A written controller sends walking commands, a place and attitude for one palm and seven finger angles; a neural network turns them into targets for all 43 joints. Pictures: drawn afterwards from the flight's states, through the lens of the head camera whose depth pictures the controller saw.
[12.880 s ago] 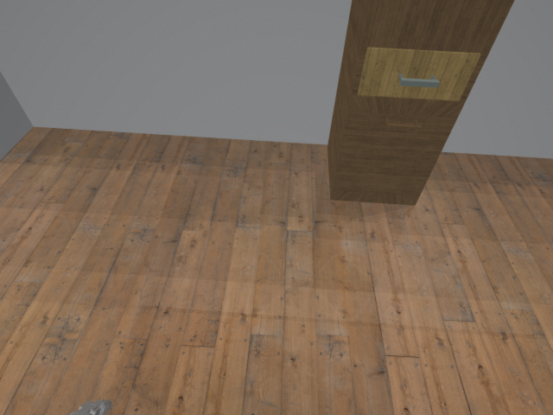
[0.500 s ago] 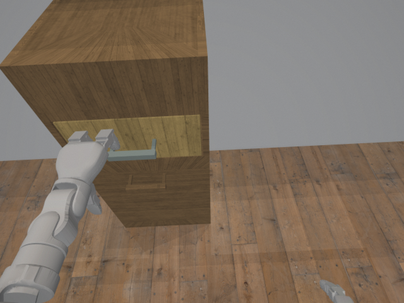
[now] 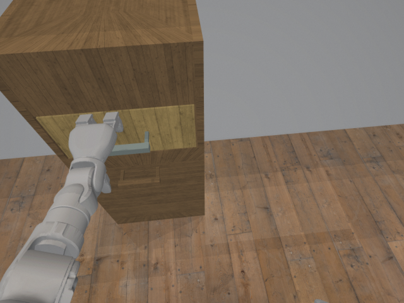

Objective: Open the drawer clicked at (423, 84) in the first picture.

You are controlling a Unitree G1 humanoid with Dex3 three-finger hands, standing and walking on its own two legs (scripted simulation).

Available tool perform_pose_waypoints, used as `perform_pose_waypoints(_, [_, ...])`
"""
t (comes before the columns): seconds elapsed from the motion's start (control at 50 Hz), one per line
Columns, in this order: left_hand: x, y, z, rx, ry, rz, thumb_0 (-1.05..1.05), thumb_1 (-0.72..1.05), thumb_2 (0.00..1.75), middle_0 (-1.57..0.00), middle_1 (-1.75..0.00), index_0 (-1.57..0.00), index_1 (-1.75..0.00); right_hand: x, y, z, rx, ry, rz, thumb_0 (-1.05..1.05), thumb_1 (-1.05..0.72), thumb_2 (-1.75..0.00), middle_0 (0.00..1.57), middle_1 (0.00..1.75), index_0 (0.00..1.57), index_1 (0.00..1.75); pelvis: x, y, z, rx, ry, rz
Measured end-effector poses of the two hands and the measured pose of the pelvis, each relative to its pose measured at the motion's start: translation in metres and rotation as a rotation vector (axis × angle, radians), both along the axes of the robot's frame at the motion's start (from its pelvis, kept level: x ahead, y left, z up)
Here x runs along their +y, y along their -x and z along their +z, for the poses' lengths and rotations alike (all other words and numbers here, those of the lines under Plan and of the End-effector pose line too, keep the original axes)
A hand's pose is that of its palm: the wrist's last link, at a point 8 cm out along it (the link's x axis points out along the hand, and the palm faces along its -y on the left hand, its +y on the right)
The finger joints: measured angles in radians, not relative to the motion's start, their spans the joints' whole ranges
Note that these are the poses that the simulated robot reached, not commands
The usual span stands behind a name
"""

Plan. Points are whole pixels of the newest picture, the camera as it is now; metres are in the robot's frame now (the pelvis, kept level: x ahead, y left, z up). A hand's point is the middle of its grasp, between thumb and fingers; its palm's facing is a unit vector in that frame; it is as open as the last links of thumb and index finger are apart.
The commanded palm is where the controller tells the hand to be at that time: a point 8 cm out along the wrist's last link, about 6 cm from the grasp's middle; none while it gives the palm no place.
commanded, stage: move the hooked fingers above the handle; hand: left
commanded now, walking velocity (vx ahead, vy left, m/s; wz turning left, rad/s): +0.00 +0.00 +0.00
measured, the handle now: (124, 143) +0.51 +0.23 -0.06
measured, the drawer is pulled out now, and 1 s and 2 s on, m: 0.00 0.00 0.00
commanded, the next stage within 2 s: none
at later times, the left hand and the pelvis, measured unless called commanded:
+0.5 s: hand (117, 145) +0.47 +0.22 -0.01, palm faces -0.02 -0.02 -1.00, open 13.7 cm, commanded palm +0.44 +0.21 +0.05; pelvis +0.00 +0.01 -0.01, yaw -1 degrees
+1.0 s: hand (119, 147) +0.46 +0.22 -0.01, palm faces -0.08 -0.03 -1.00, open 13.8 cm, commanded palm +0.44 +0.21 +0.06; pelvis +0.00 -0.01 -0.01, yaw +0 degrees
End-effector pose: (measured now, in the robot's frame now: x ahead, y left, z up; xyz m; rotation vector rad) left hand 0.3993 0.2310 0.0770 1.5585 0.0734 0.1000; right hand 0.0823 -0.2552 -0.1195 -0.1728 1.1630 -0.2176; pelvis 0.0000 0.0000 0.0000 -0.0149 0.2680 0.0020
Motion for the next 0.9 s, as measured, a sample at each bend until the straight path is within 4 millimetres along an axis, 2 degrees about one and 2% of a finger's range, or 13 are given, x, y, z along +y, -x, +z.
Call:
perform_pose_waypoints(0.08, [0.003, -0.007, -0.011, 0.062, -0.002, 0.037, 0.0, -0.49, 0.31, -0.32, -1.2, -0.32, -1.2, 0.003, 0.018, -0.003, 0.044, -0.006, -0.019, 0.0, -0.91, -0.9, 0.2, 0.3, 0.2, 0.3, 0.003, 0.001, -0.001, 0.014, 0.003, -0.004])
perform_pose_waypoints(0.16, [-0.003, -0.014, -0.019, 0.092, 0.022, 0.001, 0.0, -0.49, 0.31, -0.32, -1.2, -0.32, -1.2, 0.003, 0.036, -0.002, 0.086, 0.01, -0.039, 0.0, -0.91, -0.9, 0.2, 0.3, 0.2, 0.3, 0.005, 0.001, -0.002, 0.025, 0.008, -0.001])
perform_pose_waypoints(0.28, [-0.014, -0.033, -0.022, 0.031, 0.038, -0.063, 0.0, -0.49, 0.31, -0.32, -1.2, -0.32, -1.2, -0.004, 0.061, -0.004, 0.142, 0.044, -0.058, 0.0, -0.9, -0.9, 0.2, 0.3, 0.2, 0.3, 0.006, 0.003, -0.009, 0.063, 0.015, -0.001])
perform_pose_waypoints(0.38, [-0.011, -0.046, -0.029, 0.007, 0.006, -0.004, 0.0, -0.49, 0.31, -0.32, -1.2, -0.32, -1.2, -0.007, 0.078, -0.01, 0.185, 0.04, -0.076, 0.0, -0.91, -0.9, 0.2, 0.3, 0.2, 0.3, 0.007, 0.005, -0.016, 0.095, 0.02, -0.009])
perform_pose_waypoints(0.46, [-0.012, -0.047, -0.029, 0.013, 0.007, 0.027, 0.0, -0.49, 0.31, -0.33, -1.21, -0.33, -1.23, -0.005, 0.087, -0.012, 0.212, 0.025, -0.085, 0.0, -0.91, -0.9, 0.2, 0.3, 0.2, 0.3, 0.007, 0.005, -0.016, 0.101, 0.019, -0.014])
perform_pose_waypoints(0.56, [-0.019, -0.043, -0.027, 0.068, 0.02, 0.029, 0.0, -0.49, 0.31, -0.33, -1.21, -0.33, -1.23, -0.001, 0.088, -0.01, 0.204, 0.007, -0.101, 0.0, -0.91, -0.9, 0.2, 0.3, 0.2, 0.3, 0.006, 0.003, -0.011, 0.081, 0.02, -0.015])
perform_pose_waypoints(0.7, [-0.028, -0.037, -0.027, 0.066, 0.02, -0.027, 0.0, -0.49, 0.31, -0.32, -1.2, -0.32, -1.21, -0.004, 0.076, -0.005, 0.155, 0.017, -0.086, 0.0, -0.91, -0.9, 0.2, 0.3, 0.2, 0.3, 0.001, 0.005, -0.009, 0.067, 0.016, -0.011])
perform_pose_waypoints(0.9, [-0.016, -0.043, -0.029, 0.054, -0.014, 0.046, 0.0, -0.49, 0.31, -0.32, -1.2, -0.32, -1.2, -0.014, 0.06, -0.011, 0.14, 0.023, -0.057, 0.0, -0.91, -0.9, 0.2, 0.3, 0.2, 0.3, -0.004, 0.005, -0.012, 0.092, 0.011, -0.004])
